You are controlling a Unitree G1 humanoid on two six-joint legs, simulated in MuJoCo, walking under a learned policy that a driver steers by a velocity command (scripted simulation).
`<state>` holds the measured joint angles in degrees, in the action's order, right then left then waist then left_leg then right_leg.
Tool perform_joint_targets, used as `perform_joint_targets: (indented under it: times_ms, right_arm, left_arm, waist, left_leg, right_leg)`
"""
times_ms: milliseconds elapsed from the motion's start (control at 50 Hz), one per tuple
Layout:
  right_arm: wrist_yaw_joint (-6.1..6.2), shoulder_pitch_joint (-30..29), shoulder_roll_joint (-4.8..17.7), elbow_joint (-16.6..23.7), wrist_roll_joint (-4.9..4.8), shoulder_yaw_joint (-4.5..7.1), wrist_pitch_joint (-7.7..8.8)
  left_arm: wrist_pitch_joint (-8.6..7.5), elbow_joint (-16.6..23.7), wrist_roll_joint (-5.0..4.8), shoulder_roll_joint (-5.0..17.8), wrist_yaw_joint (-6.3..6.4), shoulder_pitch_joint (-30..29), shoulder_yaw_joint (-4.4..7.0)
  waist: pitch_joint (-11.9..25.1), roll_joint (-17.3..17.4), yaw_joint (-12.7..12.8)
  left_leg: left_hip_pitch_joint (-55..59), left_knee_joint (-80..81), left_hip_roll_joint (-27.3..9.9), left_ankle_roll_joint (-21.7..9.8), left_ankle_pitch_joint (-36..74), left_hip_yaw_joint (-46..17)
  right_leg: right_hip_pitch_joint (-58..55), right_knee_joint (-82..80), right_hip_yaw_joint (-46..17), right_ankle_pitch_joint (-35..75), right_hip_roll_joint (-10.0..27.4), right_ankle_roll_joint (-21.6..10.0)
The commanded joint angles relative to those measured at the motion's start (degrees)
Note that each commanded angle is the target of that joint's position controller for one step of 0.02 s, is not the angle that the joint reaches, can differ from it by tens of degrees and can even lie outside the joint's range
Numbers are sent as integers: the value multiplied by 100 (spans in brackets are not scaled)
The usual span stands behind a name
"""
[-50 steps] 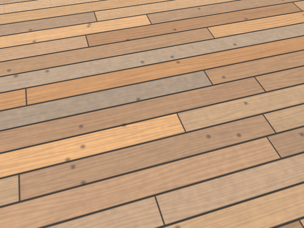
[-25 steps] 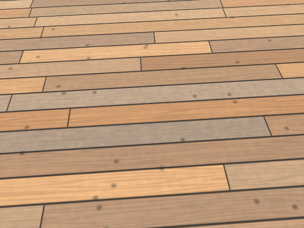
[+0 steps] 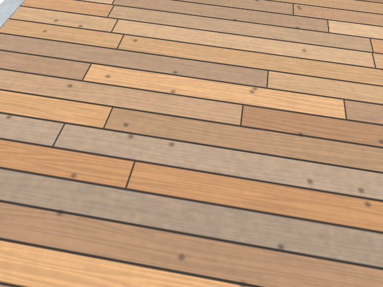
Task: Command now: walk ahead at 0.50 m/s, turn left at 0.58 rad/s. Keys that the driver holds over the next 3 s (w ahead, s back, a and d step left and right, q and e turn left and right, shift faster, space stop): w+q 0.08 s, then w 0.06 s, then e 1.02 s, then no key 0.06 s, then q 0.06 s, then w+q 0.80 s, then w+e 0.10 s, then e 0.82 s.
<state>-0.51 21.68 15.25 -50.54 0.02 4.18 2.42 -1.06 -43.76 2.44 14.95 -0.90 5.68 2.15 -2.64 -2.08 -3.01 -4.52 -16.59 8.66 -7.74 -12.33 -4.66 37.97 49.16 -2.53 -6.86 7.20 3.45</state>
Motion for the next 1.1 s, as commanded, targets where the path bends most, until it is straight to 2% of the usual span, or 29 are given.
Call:
perform_joint_targets:
  times_ms: [20, 80, 120, 160, 180, 200, 220, 240, 260, 280, 300, 340, 420, 460, 540, 580, 640, 700, 720, 740, 760, 780, 800, 820, 840, 860, 880, 960, 1100]
  right_arm:
    - [41, 380, 894, 247, 14, 199, 61]
    - [84, 570, 936, 240, 69, 203, 47]
    - [133, 501, 967, 259, 90, 200, 60]
    - [157, 265, 996, 265, 97, 184, 100]
    - [150, 248, 976, 211, 71, 166, 128]
    - [131, 251, 886, 189, 26, 128, 173]
    - [144, 450, 476, 357, -6, 13, 203]
    - [162, 1577, 324, 185, -182, 39, 138]
    - [213, 1313, 666, 13, 85, 46, 60]
    - [172, 623, 634, 124, 154, 31, 48]
    - [144, 250, 593, 232, 183, 3, 41]
    - [69, -4, 524, 336, 255, -35, -68]
    - [90, -182, 394, 425, 179, -109, -213]
    - [134, -469, 402, 506, 162, -128, -277]
    - [185, -1081, 435, 663, 129, -150, -393]
    - [215, -1313, 439, 732, 104, -163, -405]
    - [282, -1412, 427, 802, 40, -193, -353]
    - [350, -972, 407, 744, -24, -212, -233]
    - [384, -720, 472, 690, 6, -193, -169]
    - [439, -713, 873, 722, 105, -113, -123]
    - [441, -1220, 1415, 944, 123, -23, -168]
    - [392, -1087, 1254, 892, 132, -5, -224]
    - [354, -1207, 839, 957, 100, -120, -232]
    - [334, -1449, 621, 994, 84, -174, -237]
    - [342, -1582, 579, 1066, 111, -192, -241]
    - [361, -1545, 601, 1084, 128, -189, -237]
    - [354, -1406, 630, 1061, 141, -175, -239]
    - [333, -857, 799, 919, 135, -78, -230]
    - [177, -889, 1065, 896, 191, 66, -250]
  left_arm:
    - [-79, 540, -31, 389, -27, -677, 52]
    - [-148, 734, -69, 420, -48, -1081, 13]
    - [-200, 756, -81, 484, -54, -973, 11]
    - [-261, 525, -63, 617, -7, -237, 68]
    - [-325, 279, -30, 688, 50, 448, 117]
    - [-423, 108, 23, 807, 112, 1150, 158]
    - [-468, 49, 99, 1210, 178, 1975, 209]
    - [-366, -125, -3, 1647, 120, 1902, 362]
    - [-294, 6, -240, 1083, 50, 1441, 266]
    - [-298, 56, -285, 622, 30, 927, 137]
    - [-299, 31, -245, 397, 14, 744, 61]
    - [-310, -148, -279, 436, 40, 816, 46]
    - [-268, -271, -227, 857, 35, 1024, 184]
    - [-177, -287, -207, 893, 50, 1125, 217]
    - [26, -244, -179, 947, 79, 1253, 300]
    - [118, -214, -155, 976, 89, 1273, 346]
    - [227, -169, -119, 1009, 96, 1247, 408]
    - [314, -88, -157, 1009, 100, 959, 438]
    - [330, -36, -211, 949, 113, 818, 423]
    - [316, 52, -257, 632, 116, 937, 343]
    - [294, 155, -314, 297, 136, 1301, 268]
    - [324, 29, -111, 902, 178, 1270, 411]
    - [351, -45, -106, 1014, 165, 1250, 472]
    - [404, -125, -96, 947, 137, 1267, 480]
    - [462, -144, -93, 912, 93, 1278, 479]
    - [503, -142, -105, 870, 31, 1284, 463]
    - [526, -119, -134, 841, -10, 1194, 442]
    - [575, 97, -173, 736, -93, 690, 368]
    - [592, 369, -245, 615, -166, 350, 249]
  waist:
    - [19, 534, -149]
    - [1, 591, -279]
    - [16, 667, -177]
    - [144, 703, 166]
    - [445, 572, 452]
    - [866, 456, 784]
    - [1683, -293, 925]
    - [2189, -1673, 381]
    - [1654, -423, 268]
    - [933, -52, 249]
    - [693, 101, 226]
    - [564, -240, 139]
    - [804, -265, 54]
    - [806, -319, 122]
    - [661, -406, 298]
    - [511, -471, 385]
    - [405, -556, 455]
    - [422, -566, 218]
    - [413, -449, 70]
    - [472, 325, 219]
    - [441, 1559, 561]
    - [494, 1141, 414]
    - [385, 700, 534]
    - [185, 588, 633]
    - [215, 786, 672]
    - [225, 1027, 625]
    - [263, 1040, 541]
    - [392, 1059, 219]
    - [485, 1275, 127]
  left_leg:
    - [199, 332, -1427, -598, 2003, -1246]
    - [521, 38, -1511, -567, 2503, -1423]
    - [609, -110, -1622, -433, 2750, -1486]
    - [453, -566, -1598, -172, 3813, -1332]
    - [516, -1357, -1377, -19, 4601, -1100]
    - [136, -2403, -1073, 140, 4185, -856]
    - [-673, -4084, -654, 308, 1691, -450]
    - [-1909, -5593, 326, 520, -2073, -198]
    - [-2148, -5874, -119, 477, -1704, -528]
    - [-2277, -5671, -348, 546, -1334, -347]
    - [-2341, -5370, -573, 598, -1148, -177]
    - [-2120, -4844, -778, 723, -931, 32]
    - [-1980, -4282, -731, 951, -853, 242]
    - [-2046, -3952, -758, 1009, -775, 274]
    - [-2049, -3468, -780, 1001, -607, 224]
    - [-2040, -3191, -731, 990, -691, 188]
    - [-1848, -2631, -613, 931, -960, 152]
    - [-1049, -1263, -501, 785, -725, 137]
    - [-510, -377, -645, 719, -256, 43]
    - [-64, 296, -1627, 494, -348, -842]
    - [201, 547, -3012, -88, 771, -2341]
    - [-379, 247, -3283, -656, 1682, -2235]
    - [-560, 183, -2953, -658, 1948, -1759]
    - [-735, 133, -2545, -474, 1940, -1129]
    - [-626, 90, -2242, -295, 1907, -708]
    - [-480, 5, -2109, -270, 2276, -436]
    - [-346, -65, -2047, -275, 2505, -260]
    - [347, -203, -2300, -444, 2687, -161]
    - [-61, -434, -2516, -395, 2440, 292]
  right_leg:
    - [187, -602, 210, 499, -287, 12]
    - [89, -1125, 221, 487, -480, -80]
    - [-341, -1534, 203, 405, -543, -236]
    - [-1455, -1898, 306, 137, -758, -484]
    - [-2218, -2224, 462, 333, -934, -625]
    - [-3271, -2424, 235, 923, -595, -796]
    - [-4534, -2129, -1256, 2398, 856, -1098]
    - [-5263, -2510, -3456, 4125, 1887, -2136]
    - [-4625, -2622, -3248, 3681, 1570, -2074]
    - [-3981, -2686, -2315, 3800, 1218, -1952]
    - [-3687, -2790, -1802, 4065, 894, -1796]
    - [-3270, -2982, -1243, 4437, 452, -1618]
    - [-3000, -2985, -1035, 4759, 285, -1730]
    - [-2864, -3029, -1123, 4115, 236, -1725]
    - [-2521, -3195, -1559, 1779, 122, -1611]
    - [-2422, -3217, -1832, 887, 79, -1601]
    - [-2462, -3059, -2235, 716, 69, -1588]
    - [-2401, -2731, -2538, 1073, -82, -1317]
    - [-2137, -2501, -2478, 689, -284, -1061]
    - [-1688, -1779, -1976, -520, -720, -728]
    - [-749, -676, -645, -2390, -1727, -439]
    - [-895, 579, -283, -2810, -1400, -353]
    - [-1018, 1045, -356, -2533, -1251, -335]
    - [-1053, 1359, -305, -2185, -1160, -276]
    - [-980, 1579, -224, -1910, -1141, -218]
    - [-864, 1730, -147, -1800, -1142, -136]
    - [-812, 1726, -80, -1732, -1137, -69]
    - [-624, 1108, 39, -1768, -1001, 59]
    - [-1752, -467, 538, -1985, -846, -208]
